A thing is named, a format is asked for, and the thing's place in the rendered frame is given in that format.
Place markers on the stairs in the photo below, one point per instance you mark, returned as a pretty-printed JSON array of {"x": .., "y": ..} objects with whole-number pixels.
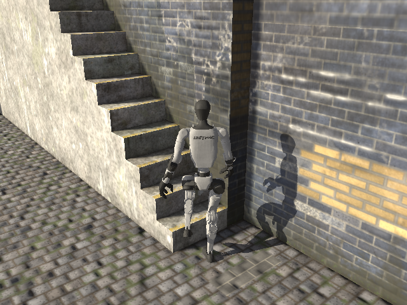
[{"x": 69, "y": 83}]

